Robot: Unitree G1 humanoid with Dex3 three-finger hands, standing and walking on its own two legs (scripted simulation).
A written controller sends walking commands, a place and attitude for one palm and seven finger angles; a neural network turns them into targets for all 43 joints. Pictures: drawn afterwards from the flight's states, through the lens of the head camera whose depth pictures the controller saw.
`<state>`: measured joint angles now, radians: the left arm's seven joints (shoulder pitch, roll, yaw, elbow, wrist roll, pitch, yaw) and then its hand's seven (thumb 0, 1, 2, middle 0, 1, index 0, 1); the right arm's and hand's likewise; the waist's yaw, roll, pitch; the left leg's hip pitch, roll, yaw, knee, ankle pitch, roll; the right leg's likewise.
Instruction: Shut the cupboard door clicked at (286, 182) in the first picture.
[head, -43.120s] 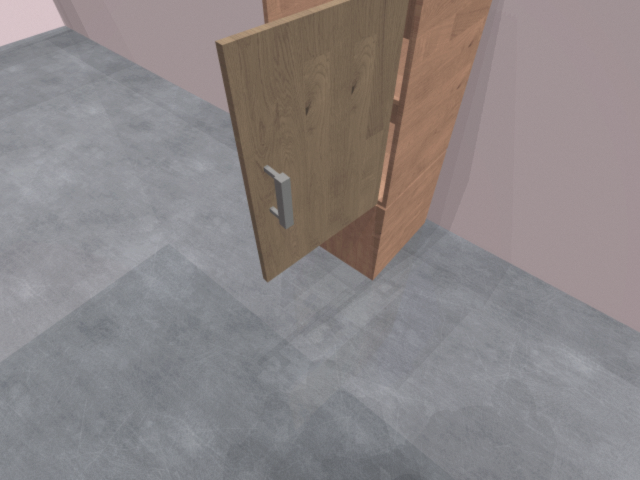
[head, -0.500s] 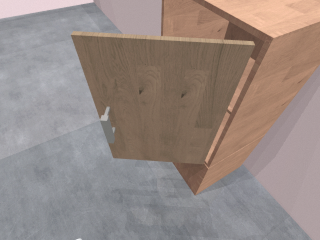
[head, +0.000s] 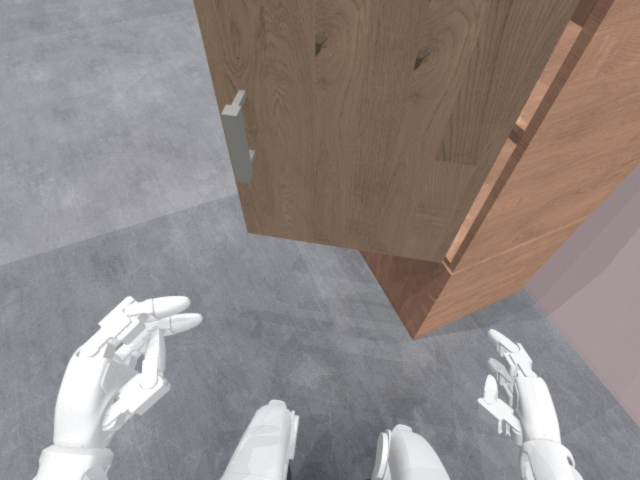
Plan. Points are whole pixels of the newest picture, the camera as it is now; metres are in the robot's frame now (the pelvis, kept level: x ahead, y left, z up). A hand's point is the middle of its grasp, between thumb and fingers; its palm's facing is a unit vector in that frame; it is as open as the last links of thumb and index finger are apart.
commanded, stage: raise the hand and make a fist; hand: left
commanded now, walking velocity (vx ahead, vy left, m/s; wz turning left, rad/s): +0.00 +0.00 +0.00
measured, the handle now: (242, 137) +0.56 +0.20 +0.07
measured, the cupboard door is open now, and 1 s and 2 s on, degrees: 56 56 56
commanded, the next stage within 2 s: bring the fist close to the handle in 1.34 s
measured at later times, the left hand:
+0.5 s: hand (178, 349) +0.24 +0.19 +0.05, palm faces -0.11 -0.99 +0.00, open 3.3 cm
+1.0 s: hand (149, 307) +0.26 +0.22 +0.09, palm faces -0.01 -1.00 -0.06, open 3.1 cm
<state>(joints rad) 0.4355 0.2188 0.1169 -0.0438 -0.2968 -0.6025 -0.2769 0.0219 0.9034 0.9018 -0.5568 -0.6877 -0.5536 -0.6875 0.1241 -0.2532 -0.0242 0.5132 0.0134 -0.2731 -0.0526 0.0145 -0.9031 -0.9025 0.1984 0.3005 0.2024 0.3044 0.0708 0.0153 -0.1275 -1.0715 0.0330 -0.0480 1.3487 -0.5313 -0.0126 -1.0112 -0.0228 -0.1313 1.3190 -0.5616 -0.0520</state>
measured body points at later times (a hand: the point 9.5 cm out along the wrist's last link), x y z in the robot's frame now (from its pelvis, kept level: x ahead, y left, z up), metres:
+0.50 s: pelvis +0.02 +0.03 +0.01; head +0.10 +0.04 +0.46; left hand +0.24 +0.25 +0.05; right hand +0.19 -0.23 -0.06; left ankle +0.07 +0.13 -0.61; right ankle +0.05 -0.10 -0.61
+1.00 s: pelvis +0.04 +0.03 +0.02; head +0.11 +0.04 +0.47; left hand +0.26 +0.28 +0.10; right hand +0.22 -0.20 -0.05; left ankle +0.07 +0.13 -0.61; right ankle +0.05 -0.10 -0.61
